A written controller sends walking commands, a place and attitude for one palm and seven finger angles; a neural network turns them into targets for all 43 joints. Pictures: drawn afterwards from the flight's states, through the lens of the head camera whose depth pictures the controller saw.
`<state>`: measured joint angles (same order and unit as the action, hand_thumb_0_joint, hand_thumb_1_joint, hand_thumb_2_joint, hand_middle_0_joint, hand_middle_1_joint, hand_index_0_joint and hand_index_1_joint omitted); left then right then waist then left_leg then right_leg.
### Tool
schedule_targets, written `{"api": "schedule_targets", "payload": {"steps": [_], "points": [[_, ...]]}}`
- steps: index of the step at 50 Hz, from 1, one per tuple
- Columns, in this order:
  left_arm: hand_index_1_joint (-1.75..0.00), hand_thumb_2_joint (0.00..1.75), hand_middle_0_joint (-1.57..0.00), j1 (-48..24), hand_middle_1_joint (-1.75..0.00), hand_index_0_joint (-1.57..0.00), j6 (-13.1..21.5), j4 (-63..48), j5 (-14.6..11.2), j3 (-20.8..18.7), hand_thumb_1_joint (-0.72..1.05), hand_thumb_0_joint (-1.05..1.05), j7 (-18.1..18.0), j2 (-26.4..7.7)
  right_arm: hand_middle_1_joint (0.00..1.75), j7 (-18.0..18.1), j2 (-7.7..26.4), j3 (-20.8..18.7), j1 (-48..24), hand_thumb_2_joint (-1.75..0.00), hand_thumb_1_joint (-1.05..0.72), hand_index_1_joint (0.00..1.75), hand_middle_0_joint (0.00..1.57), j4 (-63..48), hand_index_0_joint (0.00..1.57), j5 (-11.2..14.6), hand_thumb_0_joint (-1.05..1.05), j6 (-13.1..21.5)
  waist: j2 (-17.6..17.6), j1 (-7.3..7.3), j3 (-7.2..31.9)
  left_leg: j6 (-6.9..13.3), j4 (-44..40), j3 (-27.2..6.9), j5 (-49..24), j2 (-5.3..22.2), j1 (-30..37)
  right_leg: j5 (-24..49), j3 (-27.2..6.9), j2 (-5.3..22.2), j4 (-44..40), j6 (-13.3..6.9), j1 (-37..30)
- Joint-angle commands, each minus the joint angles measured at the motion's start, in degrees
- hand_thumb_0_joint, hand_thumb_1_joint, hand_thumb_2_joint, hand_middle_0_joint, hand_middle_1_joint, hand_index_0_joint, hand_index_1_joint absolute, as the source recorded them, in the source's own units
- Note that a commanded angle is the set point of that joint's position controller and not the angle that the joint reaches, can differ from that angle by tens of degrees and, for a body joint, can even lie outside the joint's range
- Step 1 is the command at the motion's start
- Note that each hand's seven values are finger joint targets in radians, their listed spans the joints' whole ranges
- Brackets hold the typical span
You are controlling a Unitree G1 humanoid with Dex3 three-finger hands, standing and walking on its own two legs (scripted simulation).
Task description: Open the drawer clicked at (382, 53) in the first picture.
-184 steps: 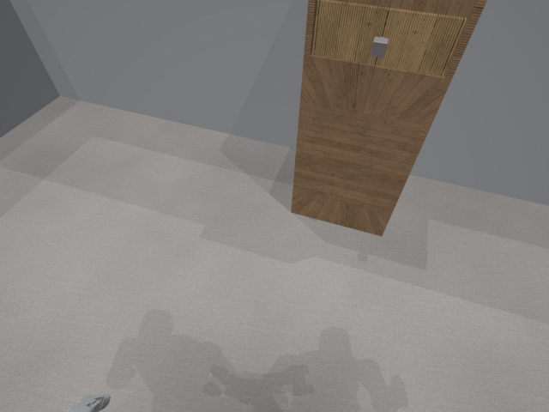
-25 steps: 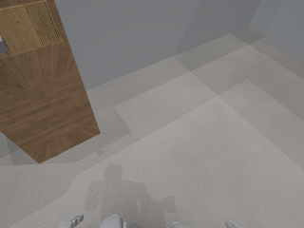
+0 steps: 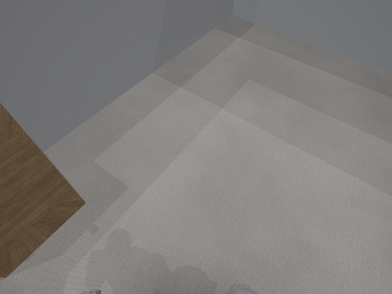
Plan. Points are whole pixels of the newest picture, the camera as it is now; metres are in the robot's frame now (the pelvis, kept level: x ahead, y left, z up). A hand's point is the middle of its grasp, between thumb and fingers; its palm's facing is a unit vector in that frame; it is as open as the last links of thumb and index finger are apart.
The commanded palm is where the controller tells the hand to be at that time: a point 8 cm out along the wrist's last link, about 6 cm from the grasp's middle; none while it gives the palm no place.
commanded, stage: walk to a spot facing it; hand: left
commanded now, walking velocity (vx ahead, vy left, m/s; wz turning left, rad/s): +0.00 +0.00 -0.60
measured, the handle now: out of the picture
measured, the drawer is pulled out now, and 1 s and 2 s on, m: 0.00 0.00 0.00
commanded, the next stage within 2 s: turn to face it in 1.50 s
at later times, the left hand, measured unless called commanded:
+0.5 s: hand (114, 286) +0.16 +0.19 -0.18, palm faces -0.23 -0.95 -0.20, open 7.4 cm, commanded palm none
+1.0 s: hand (154, 277) +0.17 +0.10 -0.15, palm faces -0.53 -0.81 -0.25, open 7.3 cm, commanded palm none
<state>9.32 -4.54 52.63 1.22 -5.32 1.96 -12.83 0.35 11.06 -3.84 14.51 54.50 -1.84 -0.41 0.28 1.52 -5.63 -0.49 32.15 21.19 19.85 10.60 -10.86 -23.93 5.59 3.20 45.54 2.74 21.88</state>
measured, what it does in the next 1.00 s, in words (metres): steps on the spot, turning right: right foot, then left foot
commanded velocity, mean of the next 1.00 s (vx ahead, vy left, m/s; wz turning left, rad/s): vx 0.05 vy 0.00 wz -0.59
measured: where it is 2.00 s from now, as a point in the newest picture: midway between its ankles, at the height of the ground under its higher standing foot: outside the picture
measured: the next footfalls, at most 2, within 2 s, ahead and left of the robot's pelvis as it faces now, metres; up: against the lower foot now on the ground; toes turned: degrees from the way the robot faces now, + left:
right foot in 0.04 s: +0.05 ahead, -0.13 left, +0.00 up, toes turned -8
left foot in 0.44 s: +0.09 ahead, +0.11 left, +0.00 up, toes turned -10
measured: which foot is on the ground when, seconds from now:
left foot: down 0.00-0.04, up 0.06-0.42, down 0.44-0.86, up 0.88-1.00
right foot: up 0.00-0.02, down 0.04-0.44, up 0.46-0.86, down 0.88-1.00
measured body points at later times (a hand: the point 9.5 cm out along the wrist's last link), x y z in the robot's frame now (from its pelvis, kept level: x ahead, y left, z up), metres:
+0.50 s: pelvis +0.00 +0.02 -0.01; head +0.04 +0.04 +0.44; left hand +0.17 +0.24 -0.16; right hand +0.03 -0.25 -0.12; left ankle +0.05 +0.12 -0.74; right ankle -0.01 -0.11 -0.71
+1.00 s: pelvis -0.02 -0.01 +0.00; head +0.00 -0.04 +0.45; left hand +0.20 +0.14 -0.13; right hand -0.15 -0.24 -0.16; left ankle +0.05 +0.12 -0.67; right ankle -0.09 -0.09 -0.73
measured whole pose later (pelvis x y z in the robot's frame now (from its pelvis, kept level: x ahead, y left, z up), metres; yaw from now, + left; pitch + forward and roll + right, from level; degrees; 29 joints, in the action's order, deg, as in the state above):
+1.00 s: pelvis -0.02 -0.01 +0.00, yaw -35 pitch +0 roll +0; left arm 10.3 -1.3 52.0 0.7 -3.6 0.6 -10.7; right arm -0.4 14.9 -4.4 14.4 55.1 -1.9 -4.1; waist -2.8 1.1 -4.2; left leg -4.3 60.8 5.3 24.7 8.3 -27.1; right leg -18.1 3.1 0.1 31.7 -1.4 13.8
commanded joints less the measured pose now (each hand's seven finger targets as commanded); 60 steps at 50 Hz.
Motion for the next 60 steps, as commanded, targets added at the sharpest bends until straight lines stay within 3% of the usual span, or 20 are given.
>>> {"api": "schedule_targets", "payload": {"steps": [1, 2, 3, 5, 8, 17, 20, 21, 22, 23, 25, 28, 36, 41, 42, 43, 44, 46, 49, 60], "points": [[-0.30, 0.90, -0.20, 6.3, -0.30, -0.20, 3.8, -3.8, 0.4, -1.0, 0.90, 0.00, -1.2, -7.1, 0.30, 0.0, 10.4, -2.8, 1.5, -0.90, -0.90, 0.30, 0.20, -3.5, 0.20, 0.9, 0.00, 0.6, -3.4, -4.02, 12.3, -0.2, 11.2, -4.8, -27.9, 10.3, -0.5, 17.9, -2.1, 1.0, -20.9, -3.9, -16.8], [-0.30, 0.90, -0.20, 9.8, -0.30, -0.20, 4.7, -2.9, 0.8, -2.2, 0.90, 0.00, -2.1, -13.8, 0.30, -0.3, 5.9, -1.3, 0.7, -0.90, -0.90, 0.30, 0.20, -6.3, 0.20, 1.1, 0.00, 0.4, 15.5, -5.83, 13.3, -3.8, 24.5, -4.4, 8.0, 1.6, -20.0, 39.8, -23.7, 16.1, -23.4, -10.1, -28.5], [-0.30, 0.90, -0.20, 12.1, -0.30, -0.20, 4.2, -2.2, -0.6, -2.5, 0.90, 0.00, -2.8, -16.1, 0.30, 0.4, 5.9, -0.9, -2.3, -0.90, -0.90, 0.30, 0.20, -8.1, 0.20, 1.1, 0.00, -0.5, 13.9, -6.83, 13.5, -4.3, 33.6, -13.4, 18.9, -1.9, -24.5, 54.5, -27.2, 21.7, -22.1, -15.4, -25.5], [-0.30, 0.90, -0.20, 7.2, -0.30, -0.20, 4.0, -3.2, -0.5, -2.5, 0.90, 0.00, -3.4, -14.1, 0.30, 1.3, 6.3, -0.7, -4.6, -0.90, -0.90, 0.30, 0.20, -8.1, 0.20, 1.1, 0.00, -0.8, 14.2, -5.16, 11.3, -4.1, 38.0, -20.1, 13.7, -1.9, -26.9, 45.2, -26.1, 17.0, -22.7, -15.5, -21.9], [-0.30, 0.90, -0.20, -0.4, -0.30, -0.20, 3.9, -5.5, -0.3, -1.1, 0.90, 0.00, -3.3, -10.1, 0.30, 0.9, 6.5, -0.8, -2.3, -0.90, -0.90, 0.30, 0.20, -5.4, 0.20, 0.6, 0.00, -1.4, 7.3, -1.40, 8.9, -5.1, 32.9, -19.0, 4.9, -2.2, -21.1, 39.6, -17.4, 10.6, -22.7, -12.6, -14.4], [-0.30, 0.90, -0.20, -1.4, -0.30, -0.20, 3.0, -6.3, 0.3, -1.6, 0.90, 0.00, -2.5, -12.4, 0.30, 0.9, 6.4, -0.4, -3.3, -0.90, -0.90, 0.30, 0.20, -7.4, 0.20, 1.3, 0.00, -0.8, 9.3, -1.66, 8.7, -4.2, 13.5, -17.7, 4.5, -7.0, -11.4, 28.1, -24.1, 8.3, -23.1, -12.9, -8.3], [-0.30, 0.90, -0.20, -3.9, -0.30, -0.20, 2.4, -6.8, -0.2, -1.6, 0.90, 0.00, -2.4, -11.7, 0.30, 1.5, 6.8, -0.5, 2.3, -0.90, -0.90, 0.30, 0.20, -6.2, 0.20, 1.5, 0.00, 0.0, 9.0, 1.37, 9.7, -3.4, -2.5, -16.3, -4.4, -8.3, -0.1, 26.3, -24.4, 5.5, -18.5, -9.1, -3.1], [-0.30, 0.90, -0.20, -3.5, -0.30, -0.20, 2.1, -7.4, -0.6, -1.1, 0.90, 0.00, -2.3, -9.1, 0.30, 1.7, 9.0, -0.7, 3.7, -0.90, -0.90, 0.30, 0.20, -6.0, 0.20, 1.4, 0.00, 0.5, 1.5, 1.77, 10.5, -1.8, -10.6, -21.3, -5.6, -3.6, 6.1, 19.7, -21.5, 1.1, -12.7, -6.1, 2.1], [-0.30, 0.90, -0.20, -1.1, -0.30, -0.20, 1.8, -8.6, -1.1, -0.5, 0.90, 0.00, -1.6, -5.4, 0.30, 1.6, 14.9, -1.7, 2.8, -0.90, -0.90, 0.30, 0.20, -7.1, 0.20, 0.5, 0.00, 0.8, -16.5, 0.84, 9.4, 3.4, -17.3, -37.2, -6.0, 11.4, 9.4, -0.4, -12.9, -7.1, 0.2, -2.2, 12.7], [-0.30, 0.90, -0.20, -1.0, -0.30, -0.20, 1.7, -8.8, -0.3, -0.8, 0.90, 0.00, -1.4, -6.4, 0.30, 1.5, 16.8, -1.9, 1.2, -0.90, -0.90, 0.30, 0.20, -8.1, 0.20, 0.4, 0.00, 0.6, -18.0, 0.81, 7.9, 8.3, -20.0, -41.8, -3.4, 19.5, 2.4, -9.8, -9.3, -5.7, 14.2, -0.7, 12.7], [-0.30, 0.90, -0.20, -1.0, -0.30, -0.20, 1.7, -7.0, 0.4, -2.2, 0.90, 0.00, -0.5, -7.9, 0.30, 1.7, 12.1, -0.8, -4.3, -0.90, -0.90, 0.30, 0.20, -9.4, 0.20, 0.2, 0.00, 1.1, -9.9, -1.50, 3.7, 7.5, -19.9, -33.8, -1.4, 13.1, -5.3, -3.1, -9.9, -3.0, 24.3, -0.1, 10.6], [-0.30, 0.90, -0.20, 1.4, -0.30, -0.20, 1.3, -5.9, 0.2, -1.8, 0.90, 0.00, 0.2, -5.7, 0.30, 1.7, 10.1, -0.7, -5.9, -0.90, -0.90, 0.30, 0.20, -9.4, 0.20, 0.3, 0.00, 1.4, -9.1, -2.19, 5.5, 6.3, -16.5, -22.0, -10.5, 8.3, -0.7, 1.5, -6.9, -1.7, 24.3, 1.1, 10.6], [-0.30, 0.90, -0.20, -3.4, -0.30, -0.20, 1.5, -6.8, 0.0, -0.4, 0.90, 0.00, 0.2, -3.2, 0.30, 1.0, 11.7, -2.4, 2.1, -0.90, -0.90, 0.30, 0.20, -5.1, 0.20, 0.2, 0.00, 0.8, -11.6, 2.04, 7.1, 7.6, -11.5, -15.3, -26.0, 11.6, 6.8, -3.2, -0.7, -0.6, 4.5, 1.2, 4.8], [-0.30, 0.90, -0.20, 1.7, -0.30, -0.20, 2.8, -5.2, -0.1, -0.3, 0.90, 0.00, -0.5, -4.0, 0.30, 0.3, 12.8, -3.2, 0.9, -0.90, -0.90, 0.30, 0.20, -4.3, 0.20, 0.5, 0.00, 0.4, -11.6, -0.65, 10.3, 3.2, -1.0, -9.3, -27.7, 10.9, 4.4, 7.8, 2.1, -2.6, -16.0, -1.3, -7.4], [-0.30, 0.90, -0.20, 4.9, -0.30, -0.20, 3.4, -4.2, 0.0, -0.9, 0.90, 0.00, -0.9, -6.5, 0.30, 0.0, 11.3, -2.8, 1.2, -0.90, -0.90, 0.30, 0.20, -4.7, 0.20, 0.7, 0.00, 0.2, -6.0, -2.64, 11.6, -0.1, 6.5, -7.7, -19.7, 9.2, -2.7, 13.9, -1.7, 0.2, -23.1, -2.9, -16.9], [-0.30, 0.90, -0.20, 8.0, -0.30, -0.20, 4.1, -3.2, 0.6, -1.9, 0.90, 0.00, -1.6, -13.2, 0.30, -0.3, 6.7, -1.5, 0.3, -0.90, -0.90, 0.30, 0.20, -7.0, 0.20, 0.9, 0.00, -0.1, 13.8, -4.64, 11.0, -3.8, 18.1, -5.3, 9.6, 2.0, -20.7, 23.0, -21.0, 14.5, -28.0, -8.4, -27.3], [-0.30, 0.90, -0.20, 11.3, -0.30, -0.20, 3.7, -2.4, -0.3, -2.4, 0.90, 0.00, -2.1, -16.2, 0.30, 0.0, 6.3, -0.6, -4.5, -0.90, -0.90, 0.30, 0.20, -9.6, 0.20, 0.6, 0.00, -0.9, 15.6, -7.29, 10.3, -4.4, 28.4, -13.0, 18.2, -1.7, -27.5, 27.6, -28.5, 21.2, -28.4, -13.3, -24.1], [-0.30, 0.90, -0.20, 8.2, -0.30, -0.20, 3.5, -2.5, -0.4, -2.6, 0.90, 0.00, -2.8, -13.4, 0.30, 0.1, 7.9, -0.9, -9.2, -0.90, -0.90, 0.30, 0.20, -9.8, 0.20, 0.6, 0.00, -1.4, 14.8, -6.90, 6.1, -3.4, 34.4, -19.6, 11.1, -1.4, -30.8, 3.6, -29.9, 16.8, -32.4, -14.3, -18.8], [-0.30, 0.90, -0.20, 2.7, -0.30, -0.20, 5.0, -3.6, -0.2, -0.9, 0.90, 0.00, -2.4, -9.7, 0.30, -0.9, 8.2, -1.2, -5.2, -0.90, -0.90, 0.30, 0.20, -6.7, 0.20, -0.2, 0.00, -0.6, 8.1, -2.49, 4.0, -4.7, 30.1, -18.2, 0.2, -1.5, -26.1, 6.2, -19.7, 10.6, -31.7, -11.3, -14.8], [-0.30, 0.90, -0.20, 6.6, -0.30, -0.20, 6.4, -0.7, 0.1, -1.0, 0.90, 0.00, -2.0, -11.0, 0.30, -1.1, 6.8, -0.5, -8.6, -0.90, -0.90, 0.30, 0.20, -8.4, 0.20, 0.8, 0.00, 1.8, 8.5, -3.45, 2.2, -3.7, 9.7, -17.5, 0.2, -5.6, -16.1, 11.0, -23.7, 10.0, -29.8, -13.1, -11.8]]}}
